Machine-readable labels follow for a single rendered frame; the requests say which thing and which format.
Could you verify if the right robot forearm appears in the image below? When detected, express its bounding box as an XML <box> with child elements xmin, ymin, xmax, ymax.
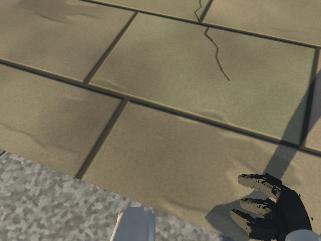
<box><xmin>285</xmin><ymin>229</ymin><xmax>319</xmax><ymax>241</ymax></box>

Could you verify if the robot right hand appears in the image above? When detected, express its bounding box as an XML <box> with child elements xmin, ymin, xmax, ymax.
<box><xmin>230</xmin><ymin>173</ymin><xmax>313</xmax><ymax>241</ymax></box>

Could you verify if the left robot thigh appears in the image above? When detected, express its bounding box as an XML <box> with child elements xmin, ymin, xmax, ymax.
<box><xmin>110</xmin><ymin>207</ymin><xmax>156</xmax><ymax>241</ymax></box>

